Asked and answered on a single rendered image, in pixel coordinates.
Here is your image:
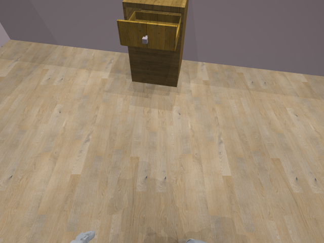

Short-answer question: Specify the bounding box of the handle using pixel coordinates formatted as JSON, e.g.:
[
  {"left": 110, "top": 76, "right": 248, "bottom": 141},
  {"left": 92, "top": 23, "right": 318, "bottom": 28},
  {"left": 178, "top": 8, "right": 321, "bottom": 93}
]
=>
[{"left": 142, "top": 35, "right": 148, "bottom": 44}]

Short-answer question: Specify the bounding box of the drawer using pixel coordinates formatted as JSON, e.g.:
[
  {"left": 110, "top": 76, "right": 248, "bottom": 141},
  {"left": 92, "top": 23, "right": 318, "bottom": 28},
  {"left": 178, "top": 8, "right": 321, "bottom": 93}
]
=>
[{"left": 117, "top": 11, "right": 181, "bottom": 52}]

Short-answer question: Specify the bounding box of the robot left hand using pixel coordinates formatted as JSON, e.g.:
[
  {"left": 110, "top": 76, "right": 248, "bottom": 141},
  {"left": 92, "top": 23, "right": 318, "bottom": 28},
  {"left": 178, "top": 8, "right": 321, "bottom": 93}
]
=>
[{"left": 70, "top": 230, "right": 95, "bottom": 243}]

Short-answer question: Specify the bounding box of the cabinet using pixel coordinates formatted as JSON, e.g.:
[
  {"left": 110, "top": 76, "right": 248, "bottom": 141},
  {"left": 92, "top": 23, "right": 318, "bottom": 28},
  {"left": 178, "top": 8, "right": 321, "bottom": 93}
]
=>
[{"left": 122, "top": 0, "right": 189, "bottom": 87}]

